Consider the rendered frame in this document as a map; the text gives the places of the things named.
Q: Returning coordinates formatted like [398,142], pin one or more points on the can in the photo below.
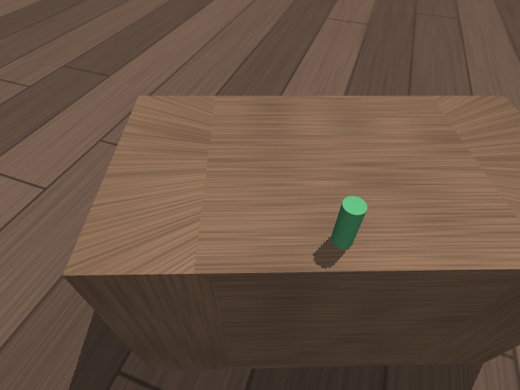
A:
[352,212]

